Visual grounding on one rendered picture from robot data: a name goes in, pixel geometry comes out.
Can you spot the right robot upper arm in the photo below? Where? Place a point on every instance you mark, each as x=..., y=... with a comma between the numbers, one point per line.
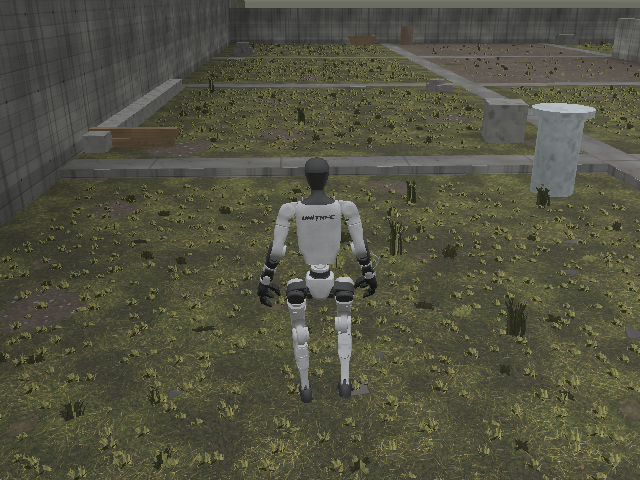
x=349, y=209

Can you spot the robot right foot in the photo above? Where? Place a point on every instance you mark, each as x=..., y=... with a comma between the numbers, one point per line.
x=344, y=389

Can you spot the right robot forearm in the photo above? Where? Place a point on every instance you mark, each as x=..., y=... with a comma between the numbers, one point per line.
x=365, y=263

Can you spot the left robot upper arm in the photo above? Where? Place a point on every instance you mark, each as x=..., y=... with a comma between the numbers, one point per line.
x=286, y=212

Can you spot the left robot forearm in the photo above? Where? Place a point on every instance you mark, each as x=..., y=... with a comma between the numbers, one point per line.
x=269, y=268

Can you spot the left robot hand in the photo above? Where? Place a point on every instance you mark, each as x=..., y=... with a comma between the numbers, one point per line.
x=263, y=292

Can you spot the humanoid robot head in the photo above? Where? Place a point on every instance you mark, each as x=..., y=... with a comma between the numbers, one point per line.
x=317, y=172

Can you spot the right robot hand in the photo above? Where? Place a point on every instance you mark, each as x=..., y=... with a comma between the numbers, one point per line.
x=364, y=283

